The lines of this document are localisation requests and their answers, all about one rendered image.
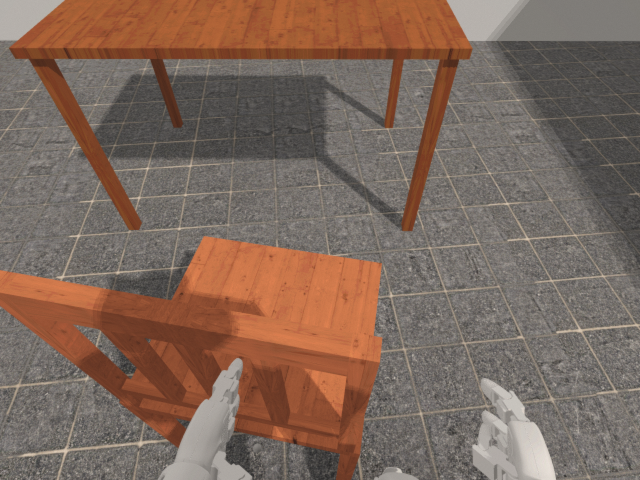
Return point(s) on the robot right shin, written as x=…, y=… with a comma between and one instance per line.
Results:
x=392, y=469

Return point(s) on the table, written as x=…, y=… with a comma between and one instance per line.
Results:
x=245, y=29

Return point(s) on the robot right hand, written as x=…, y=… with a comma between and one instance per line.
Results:
x=520, y=443

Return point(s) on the chair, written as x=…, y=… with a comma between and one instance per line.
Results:
x=301, y=322

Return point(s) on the robot left hand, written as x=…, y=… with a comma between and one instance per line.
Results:
x=212, y=426

